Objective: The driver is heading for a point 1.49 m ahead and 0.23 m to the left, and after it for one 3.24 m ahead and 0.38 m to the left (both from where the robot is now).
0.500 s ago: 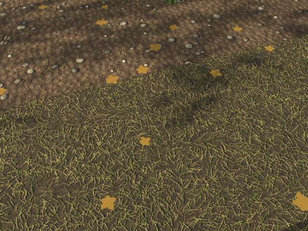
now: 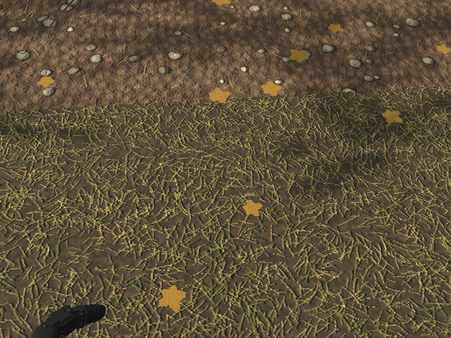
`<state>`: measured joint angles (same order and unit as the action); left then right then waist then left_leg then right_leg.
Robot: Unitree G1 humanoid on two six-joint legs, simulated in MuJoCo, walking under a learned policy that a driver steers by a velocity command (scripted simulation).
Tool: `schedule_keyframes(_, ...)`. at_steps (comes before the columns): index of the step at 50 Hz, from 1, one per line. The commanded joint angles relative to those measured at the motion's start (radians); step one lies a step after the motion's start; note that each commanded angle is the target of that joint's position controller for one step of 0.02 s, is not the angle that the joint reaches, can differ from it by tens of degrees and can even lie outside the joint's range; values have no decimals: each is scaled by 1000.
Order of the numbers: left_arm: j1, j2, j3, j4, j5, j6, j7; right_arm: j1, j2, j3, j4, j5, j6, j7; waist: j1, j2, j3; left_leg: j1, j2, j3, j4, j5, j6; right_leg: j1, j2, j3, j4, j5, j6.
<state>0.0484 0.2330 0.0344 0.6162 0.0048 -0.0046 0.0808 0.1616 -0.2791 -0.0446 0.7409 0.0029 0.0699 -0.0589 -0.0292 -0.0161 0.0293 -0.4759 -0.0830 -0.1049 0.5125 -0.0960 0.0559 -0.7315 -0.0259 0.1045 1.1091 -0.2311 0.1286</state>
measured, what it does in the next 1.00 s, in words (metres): steps on the spot, turning left: right foot, then left foot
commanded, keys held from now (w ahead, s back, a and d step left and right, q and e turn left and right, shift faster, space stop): q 0.62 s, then e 0.38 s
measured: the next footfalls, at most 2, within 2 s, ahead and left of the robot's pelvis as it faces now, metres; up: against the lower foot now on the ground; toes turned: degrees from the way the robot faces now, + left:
right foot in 0.10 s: +0.11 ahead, -0.15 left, +0.00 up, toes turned +8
left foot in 0.58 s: +0.01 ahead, +0.08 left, +0.00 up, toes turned +23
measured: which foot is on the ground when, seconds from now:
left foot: down 0.00-0.10, up 0.12-0.56, down 0.58-1.00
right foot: up 0.00-0.08, down 0.10-0.58, up 0.60-1.00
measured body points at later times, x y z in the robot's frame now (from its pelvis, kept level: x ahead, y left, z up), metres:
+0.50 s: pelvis +0.01 -0.04 +0.01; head +0.03 -0.04 +0.46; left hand +0.04 +0.26 -0.09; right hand +0.26 -0.23 -0.09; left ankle +0.00 +0.08 -0.68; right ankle +0.07 -0.15 -0.73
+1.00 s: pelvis +0.04 +0.00 +0.00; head +0.05 +0.01 +0.45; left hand +0.07 +0.29 -0.11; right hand +0.25 -0.17 -0.12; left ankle -0.03 +0.07 -0.73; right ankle +0.09 -0.13 -0.71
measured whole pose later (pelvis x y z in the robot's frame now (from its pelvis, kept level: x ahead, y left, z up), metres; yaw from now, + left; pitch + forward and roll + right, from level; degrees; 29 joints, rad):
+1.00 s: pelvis +0.04 +0.00 +0.00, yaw +19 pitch +2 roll +1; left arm 0.22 0.24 0.06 0.71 -0.01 0.04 0.03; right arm 0.19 -0.16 -0.04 0.75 -0.01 0.02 -0.04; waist 0.02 -0.02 -0.03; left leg -0.25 -0.03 0.08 0.59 -0.38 0.06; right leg -0.41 -0.05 0.03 0.77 -0.38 0.06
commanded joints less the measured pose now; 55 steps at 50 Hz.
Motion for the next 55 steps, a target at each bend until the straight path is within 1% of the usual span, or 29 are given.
schedule_keyframes(1, 97, 65, 27, -38, -18, 2, -29, -79, -163, -55, -117, -4, 2, -16, 43, 235, -188, 55, 200, -268, -188, -193, 177, 255, 53, -49, -259, -26, -3)
schedule_keyframes(4, 161, 90, 52, -8, -6, 1, -46, -21, -126, -53, -120, 8, 5, -1, 48, 232, -139, 19, 179, -348, -140, -353, 115, 440, 64, -70, -537, -21, -56)
schedule_keyframes(5, 211, 110, 66, 3, 1, 2, -47, 19, -95, -48, -113, 11, 4, 0, 64, 193, -133, -74, 132, -323, -58, -431, 66, 572, 6, -54, -615, -32, -85)
schedule_keyframes(6, 299, 180, 83, 10, 24, 4, -47, 56, 0, -31, -117, -5, 1, 5, 67, -42, -187, -251, -2, -147, 323, -526, -18, 742, -264, 203, -673, -50, -179)
schedule_keyframes(7, 285, 261, 107, 8, 62, -1, -60, -40, -40, -48, -202, 8, -33, 7, 64, -311, -122, -485, -80, -95, 527, -581, -59, 656, -434, 570, -828, -65, -342)
schedule_keyframes(8, 214, 218, 95, -25, 68, -16, -55, -72, -128, -78, -190, -1, -49, 7, 50, -223, -72, -503, -37, -161, 701, -479, -74, 606, -401, 529, -849, -125, -369)
schedule_keyframes(9, 125, 166, 83, -33, 49, -17, -49, -33, -167, -95, -156, 0, -37, 5, 11, -179, -50, -474, -24, -137, 773, -384, -80, 545, -332, 372, -827, -116, -313)
schedule_keyframes(11, 0, 113, 63, -58, 9, -10, -42, 47, -166, -102, -110, -12, -5, -3, -33, -133, -48, -361, -17, -71, 906, -243, -109, 434, -231, 170, -805, -33, -253)
schedule_keyframes(13, 15, 96, 50, -49, 13, -4, -32, 52, -128, -92, -116, -4, 6, 5, -28, -123, -55, -286, -15, 10, 995, -154, -138, 379, -186, 47, -807, 15, -259)
schedule_keyframes(16, 114, 105, 48, -24, 8, 13, -14, -28, -85, -68, -163, 8, 6, 13, 27, -127, -49, -329, 23, 38, 835, -97, -164, 486, -193, 2, -804, -6, -282)
schedule_keyframes(21, 170, 197, 81, -13, 9, 27, 3, -118, -37, -37, -217, 3, -11, 52, 76, -182, -96, -225, 91, 110, 515, -202, -150, 562, -277, -5, -806, -91, -313)
schedule_keyframes(24, 166, 221, 91, -8, -3, 27, -3, -95, -50, -42, -209, 20, -18, 71, 70, -188, -84, -47, 90, 159, 350, -279, -90, 477, -301, -29, -796, -117, -306)
schedule_keyframes(27, 156, 206, 90, 4, -18, 30, -13, 5, -45, -57, -160, 22, -20, 78, 34, -146, -102, 151, 44, 216, 84, -199, -26, 438, -306, -78, -669, -28, -261)
schedule_keyframes(28, 192, 181, 84, 20, -18, 31, -17, 57, -61, -69, -137, 26, -19, 71, 21, -106, -118, 274, 22, 202, -2, -163, -3, 377, -285, -119, -574, -4, -216)
schedule_keyframes(29, 209, 122, 69, 21, -2, 31, -27, 118, -115, -90, -125, 30, -27, 64, 6, 54, -135, 454, 130, 11, -90, -44, 43, 204, -217, -224, -297, -129, -127)
schedule_keyframes(30, 172, 37, 35, -60, 50, 21, -38, 116, -249, -108, -162, 20, -34, 53, 55, 375, -120, 584, 428, -436, -28, 391, 194, -179, -77, -253, 103, -495, -26)
schedule_keyframes(31, 16, 121, 55, -99, 15, -8, -33, 170, -244, -109, -164, -43, -53, 65, -82, 276, -226, 545, 505, -556, -152, 336, 362, -238, -10, -38, 188, -464, -26)
schedule_keyframes(32, -40, 157, 67, -104, -10, -9, -22, 143, -190, -87, -148, -60, -64, 67, -60, 178, -154, 536, 466, -466, -144, 252, 329, -292, -22, -12, 250, -371, -36)
schedule_keyframes(34, 69, 139, 69, -19, 21, 21, -4, 12, -51, -37, -138, -4, -53, 50, 24, 132, -126, 399, 360, -242, -99, 211, 190, -198, -73, -9, 210, -173, -33)
schedule_keyframes(35, 134, 134, 70, 13, 22, 36, -10, -49, -11, -19, -136, -1, -53, 48, 68, 132, -123, 282, 312, -159, -98, 250, 157, -67, -74, -16, 179, -72, -29)
schedule_keyframes(37, 235, 96, 64, 74, 7, 42, -31, -51, 10, -10, -92, -17, -67, 49, 104, 116, -149, 177, 249, -41, -116, 243, 119, 124, -62, -38, 123, 43, -33)
schedule_keyframes(40, 151, 39, 39, 63, -3, 39, -48, -7, 20, -5, -48, -31, -79, 37, 61, 111, -101, 173, 239, 3, -149, 142, 77, 209, -75, -14, -171, 111, -48)
schedule_keyframes(43, 85, 83, 44, 31, -9, 33, -49, 0, -40, -24, -42, -45, -85, 27, 36, 144, -76, 208, 275, -15, -165, 149, 88, 273, -49, -48, -326, 18, -43)
schedule_keyframes(45, 67, 110, 50, 6, -10, 32, -44, 23, -71, -38, -42, -30, -78, 22, 16, 148, -51, 261, 321, -61, -140, 159, 125, 233, -41, -62, -335, -87, -44)
schedule_keyframes(49, 46, 90, 44, -29, -13, 21, -54, 83, -93, -60, -35, -2, -50, 10, -14, 132, -36, 414, 400, -139, -62, 328, 198, 112, -29, -84, -328, -194, -75)
schedule_keyframes(51, 50, 80, 41, -38, -20, 18, -67, 68, -107, -70, -47, 5, -38, 2, -5, 128, -71, 450, 413, -130, -27, 421, 194, 135, -8, -109, -359, -193, -98)
schedule_keyframes(53, 85, 75, 40, -28, -21, 19, -78, 26, -111, -76, -61, 16, -27, -1, 32, 114, -105, 407, 373, -42, 34, 404, 134, 274, 25, -142, -527, -50, -139)
schedule_keyframes(54, 109, 95, 49, -23, -18, 22, -75, 58, -99, -79, -58, 15, -30, 3, 30, 84, -147, 334, 334, 16, 81, 216, 78, 402, 34, -116, -564, 69, -169)
schedule_keyframes(55, 182, 177, 78, -7, -21, 23, -66, 50, -44, -69, -87, -7, -43, 10, 27, -110, -205, 140, 234, 136, 269, -22, -4, 606, -73, 64, -541, 311, -249)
